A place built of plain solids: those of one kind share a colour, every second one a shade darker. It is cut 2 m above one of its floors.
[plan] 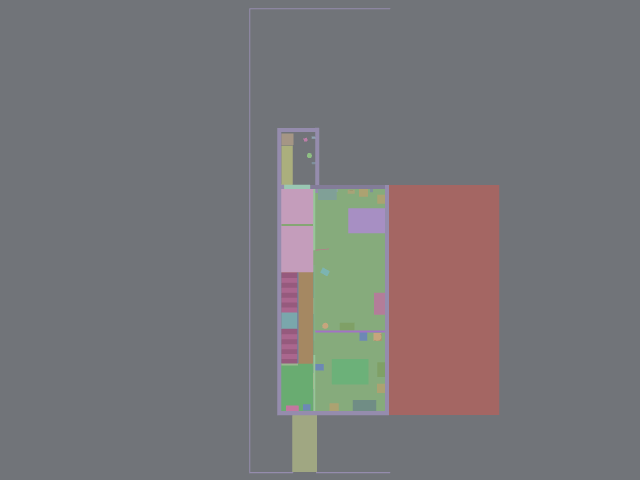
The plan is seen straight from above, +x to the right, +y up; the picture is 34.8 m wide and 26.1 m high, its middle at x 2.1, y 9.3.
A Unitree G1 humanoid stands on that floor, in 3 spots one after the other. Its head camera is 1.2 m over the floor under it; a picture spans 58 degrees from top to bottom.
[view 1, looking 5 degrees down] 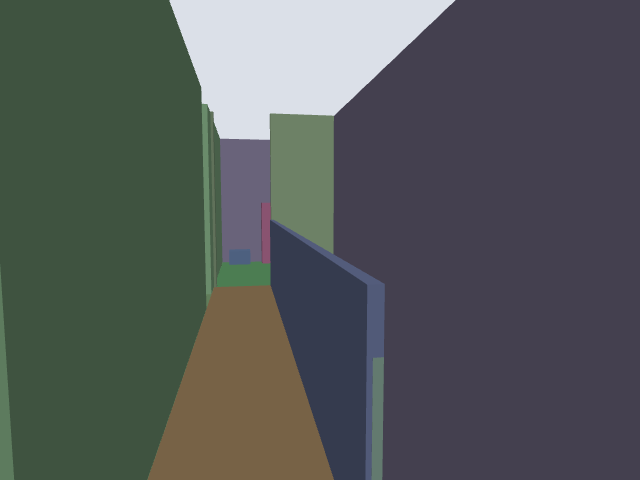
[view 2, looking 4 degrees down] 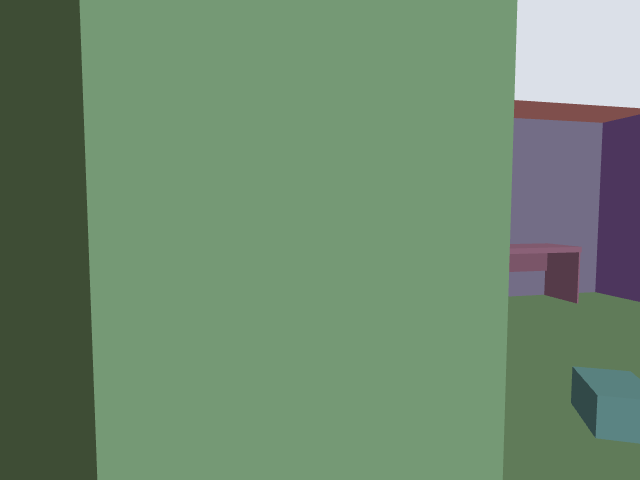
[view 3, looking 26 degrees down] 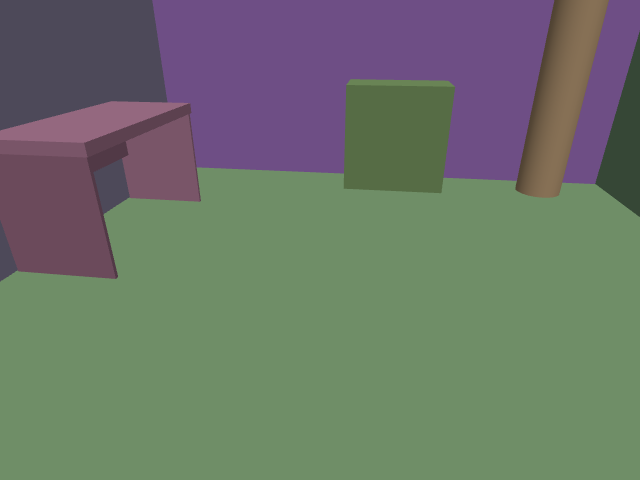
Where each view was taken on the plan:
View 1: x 1.30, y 8.80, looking -100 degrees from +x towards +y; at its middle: box_wall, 6.33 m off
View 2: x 0.43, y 9.71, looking -13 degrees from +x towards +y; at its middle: landing_wall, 1.33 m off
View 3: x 3.69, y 8.24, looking -82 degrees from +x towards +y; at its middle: upper_floor_rooms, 2.74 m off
